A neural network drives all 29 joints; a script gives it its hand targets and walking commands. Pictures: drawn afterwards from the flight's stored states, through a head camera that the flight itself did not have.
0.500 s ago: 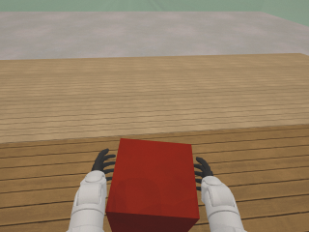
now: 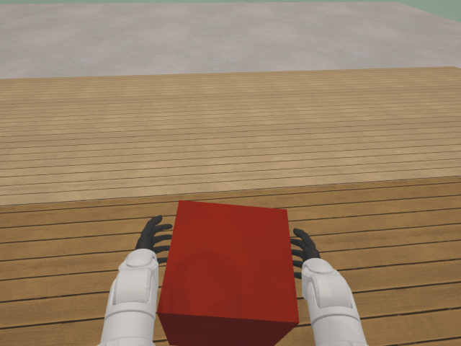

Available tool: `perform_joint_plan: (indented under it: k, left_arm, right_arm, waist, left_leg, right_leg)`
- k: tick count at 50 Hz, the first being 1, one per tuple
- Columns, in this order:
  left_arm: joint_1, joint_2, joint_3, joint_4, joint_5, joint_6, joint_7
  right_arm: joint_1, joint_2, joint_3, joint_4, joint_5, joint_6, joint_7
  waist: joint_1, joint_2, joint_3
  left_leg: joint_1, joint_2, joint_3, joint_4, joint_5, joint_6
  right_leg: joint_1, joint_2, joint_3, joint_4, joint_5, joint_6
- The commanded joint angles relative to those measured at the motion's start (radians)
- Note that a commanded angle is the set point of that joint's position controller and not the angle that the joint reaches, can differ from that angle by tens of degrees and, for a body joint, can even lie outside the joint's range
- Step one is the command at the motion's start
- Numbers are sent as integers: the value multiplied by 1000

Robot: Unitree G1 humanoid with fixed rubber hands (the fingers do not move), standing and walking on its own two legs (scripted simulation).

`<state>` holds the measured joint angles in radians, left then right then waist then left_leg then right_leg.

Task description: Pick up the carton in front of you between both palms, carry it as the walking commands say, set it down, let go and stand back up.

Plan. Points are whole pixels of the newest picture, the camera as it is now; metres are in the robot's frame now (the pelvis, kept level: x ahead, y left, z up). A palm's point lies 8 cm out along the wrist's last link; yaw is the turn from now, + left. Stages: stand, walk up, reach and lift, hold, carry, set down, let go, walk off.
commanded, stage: reach and lift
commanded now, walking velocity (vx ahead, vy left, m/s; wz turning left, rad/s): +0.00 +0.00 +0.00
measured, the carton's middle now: (225, 280) +0.30 +0.01 -0.06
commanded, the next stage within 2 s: hold in 0.36 s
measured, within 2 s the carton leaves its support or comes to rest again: neither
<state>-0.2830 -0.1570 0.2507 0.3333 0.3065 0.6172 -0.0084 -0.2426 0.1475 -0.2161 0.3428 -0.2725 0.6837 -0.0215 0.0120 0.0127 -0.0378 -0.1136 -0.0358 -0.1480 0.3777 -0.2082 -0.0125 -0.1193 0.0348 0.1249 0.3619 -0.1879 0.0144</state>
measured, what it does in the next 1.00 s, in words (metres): stands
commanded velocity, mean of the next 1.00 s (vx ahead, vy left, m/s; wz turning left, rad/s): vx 0.16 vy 0.00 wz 0.00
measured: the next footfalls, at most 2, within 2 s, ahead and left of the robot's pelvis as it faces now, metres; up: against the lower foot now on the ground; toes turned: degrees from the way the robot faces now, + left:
right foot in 1.18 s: +0.15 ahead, -0.09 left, +0.00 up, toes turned -9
left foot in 1.52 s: +0.41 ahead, +0.14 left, +0.00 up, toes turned +11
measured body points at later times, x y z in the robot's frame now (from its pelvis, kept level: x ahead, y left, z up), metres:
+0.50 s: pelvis +0.00 +0.00 +0.00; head -0.04 -0.01 +0.45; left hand +0.31 +0.15 +0.05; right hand +0.29 -0.15 +0.03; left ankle +0.00 +0.13 -0.75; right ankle +0.01 -0.13 -0.75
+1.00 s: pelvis +0.01 +0.02 -0.01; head -0.04 +0.03 +0.44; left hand +0.31 +0.18 +0.08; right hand +0.30 -0.12 +0.07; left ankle +0.00 +0.12 -0.75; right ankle +0.00 -0.11 -0.72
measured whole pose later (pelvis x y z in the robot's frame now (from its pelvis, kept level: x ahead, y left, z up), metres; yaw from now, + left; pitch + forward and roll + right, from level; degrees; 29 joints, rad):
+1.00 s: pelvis +0.01 +0.02 -0.01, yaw +0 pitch +1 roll -1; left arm -0.20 -0.14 0.17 -0.06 0.18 0.93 0.07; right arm -0.21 0.14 -0.11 0.02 -0.17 0.96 -0.08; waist 0.00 0.00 -0.16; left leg -0.24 0.01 0.02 0.51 -0.28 0.03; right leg -0.35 -0.02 -0.03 0.74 -0.43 0.01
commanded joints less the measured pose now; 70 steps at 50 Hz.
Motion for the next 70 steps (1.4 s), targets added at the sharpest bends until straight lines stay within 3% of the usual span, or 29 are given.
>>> perform_joint_plan:
  k: [1,2,3,13,16,17,21,22,23,25,29,30,34,35,36,38,39,43,44,45,46,48,54,57,59,60,61,64,70]
  left_arm:
    - [-341,-956,-519,74,-257,14,-266]
    - [-322,-926,-492,17,-222,17,-267]
    - [-368,-941,-515,24,-231,21,-265]
    - [-353,-1006,-580,1,-267,50,-228]
    - [-325,-981,-517,-22,-257,45,-229]
    - [-380,-959,-528,-1,-241,57,-230]
    - [-368,-981,-574,-66,-277,68,-232]
    - [-366,-1010,-607,-77,-311,76,-228]
    - [-316,-947,-548,-75,-292,100,-230]
    - [-292,-950,-523,1,-284,128,-236]
    - [-337,-958,-562,-87,-288,121,-236]
    - [-383,-917,-562,-80,-299,123,-237]
    - [-440,-969,-541,-65,-287,115,-255]
    - [-391,-936,-573,-79,-313,110,-254]
    - [-436,-953,-593,-89,-314,118,-248]
    - [-372,-973,-608,-78,-331,135,-236]
    - [-397,-990,-614,-123,-337,141,-230]
    - [-371,-978,-679,-271,-371,233,-182]
    - [-397,-960,-723,-345,-393,256,-171]
    - [-464,-948,-766,-401,-426,286,-157]
    - [-462,-947,-776,-396,-434,321,-150]
    - [-495,-957,-826,-457,-524,368,-143]
    - [-268,-844,-819,-616,-537,507,-56]
    - [-156,-833,-822,-617,-531,562,-40]
    - [-96,-811,-776,-716,-530,580,-36]
    - [-117,-811,-788,-710,-524,590,-32]
    - [-119,-843,-796,-733,-514,588,-27]
    - [-256,-859,-835,-843,-569,605,-33]
    - [-216,-817,-855,-826,-622,634,-31]
  right_arm:
    - [-544,919,545,-163,259,-71,239]
    - [-569,915,512,-165,251,-62,237]
    - [-538,908,524,-159,247,-62,244]
    - [-550,870,533,-137,261,-36,261]
    - [-582,890,571,-186,272,-33,277]
    - [-586,925,548,-181,275,-40,275]
    - [-592,909,618,-236,330,-15,264]
    - [-570,893,615,-259,314,2,254]
    - [-497,912,609,-244,303,25,247]
    - [-537,858,592,-254,284,40,238]
    - [-554,901,595,-257,313,42,245]
    - [-507,888,532,-178,280,50,249]
    - [-594,886,539,-209,272,44,258]
    - [-563,922,562,-218,295,54,256]
    - [-581,904,578,-220,299,60,250]
    - [-643,957,627,-310,352,61,248]
    - [-630,953,630,-315,354,74,250]
    - [-621,965,721,-378,428,142,231]
    - [-606,924,729,-404,436,172,215]
    - [-554,936,729,-385,451,194,206]
    - [-579,899,718,-438,438,225,190]
    - [-616,900,775,-569,470,274,145]
    - [-372,816,788,-742,507,424,75]
    - [-369,817,806,-839,526,471,56]
    - [-307,820,830,-848,538,516,55]
    - [-312,828,802,-822,545,526,57]
    - [-369,833,829,-891,575,527,65]
    - [-419,842,812,-908,598,538,65]
    - [-290,798,762,-876,540,546,18]
  waist:
    - [-36,-1,-213]
    - [27,-18,-211]
    - [-36,25,-207]
    - [-41,37,-211]
    - [34,-38,-241]
    - [-28,-23,-204]
    - [38,36,-243]
    - [-25,-40,-270]
    - [32,-18,-217]
    - [-20,-17,-173]
    - [23,21,-176]
    - [-41,2,-171]
    - [-32,28,-173]
    - [-8,-55,-209]
    - [-7,-85,-159]
    - [9,-235,-143]
    - [2,-255,-123]
    - [-7,-60,-254]
    - [-21,53,-227]
    - [-43,250,-231]
    - [-41,277,-146]
    - [-41,79,-138]
    - [-36,210,-249]
    - [-30,32,-258]
    - [25,-243,-340]
    - [23,-300,-301]
    - [28,-210,-262]
    - [15,-27,-175]
    - [6,-159,-208]
  left_leg:
    - [45,-64,78,-53,244,-6]
    - [31,-62,81,-60,214,-1]
    - [22,-74,85,-40,180,-20]
    - [98,-53,47,-28,305,-29]
    - [57,-50,49,-62,232,-8]
    - [29,-67,71,-57,217,-14]
    - [77,-77,78,-37,261,-15]
    - [101,-61,60,-43,326,-13]
    - [100,-73,66,-57,283,-8]
    - [80,-68,69,-75,268,-10]
    - [65,-69,74,-82,225,-10]
    - [82,-59,62,-81,214,-17]
    - [40,-66,81,-66,204,-15]
    - [74,-57,66,-78,177,3]
    - [-87,96,21,21,-84,18]
    - [-193,6,89,235,-337,6]
    - [-165,20,121,372,-260,-23]
    - [-35,26,148,33,-240,10]
    - [21,102,53,-23,-341,42]
    - [51,265,-216,-178,-557,106]
    - [-4,381,-381,-279,-660,156]
    - [1,364,-322,-227,-420,189]
    - [26,240,-2,-159,-214,136]
    - [-160,190,90,-10,-251,97]
    - [-502,91,228,353,-200,25]
    - [-714,60,257,495,-294,26]
    - [-759,80,204,571,-347,28]
    - [-684,141,194,519,-282,22]
    - [-371,64,355,141,25,16]
  right_leg:
    - [126,71,-58,-26,254,7]
    - [131,74,-71,-37,182,9]
    - [132,56,-55,-55,146,-3]
    - [93,65,-58,-28,206,-10]
    - [113,76,-82,-21,168,1]
    - [130,74,-71,-25,203,2]
    - [144,55,-52,-37,218,7]
    - [159,69,-56,-42,263,15]
    - [140,59,-51,-51,257,15]
    - [141,58,-55,-64,249,14]
    - [165,55,-55,-65,221,15]
    - [152,53,-66,-63,198,0]
    - [144,46,-56,-70,187,-3]
    - [150,65,-65,-51,164,16]
    - [52,-126,-38,17,-66,-1]
    - [-59,-214,161,-145,-643,-67]
    - [-168,-267,236,-201,-666,-98]
    - [-204,-156,33,-5,-465,-74]
    - [-312,-107,-33,129,-458,-48]
    - [-425,-22,-192,369,-409,1]
    - [-505,-42,-208,469,-290,7]
    - [-513,-92,-164,448,-259,-23]
    - [-273,-16,-313,130,-140,13]
    - [39,-33,-313,-14,-50,-4]
    - [372,-336,91,-53,-164,-127]
    - [462,-453,255,-72,-54,-202]
    - [417,-475,297,-98,14,-248]
    - [186,-446,176,-197,-172,-227]
    - [97,-301,-156,-164,-13,-125]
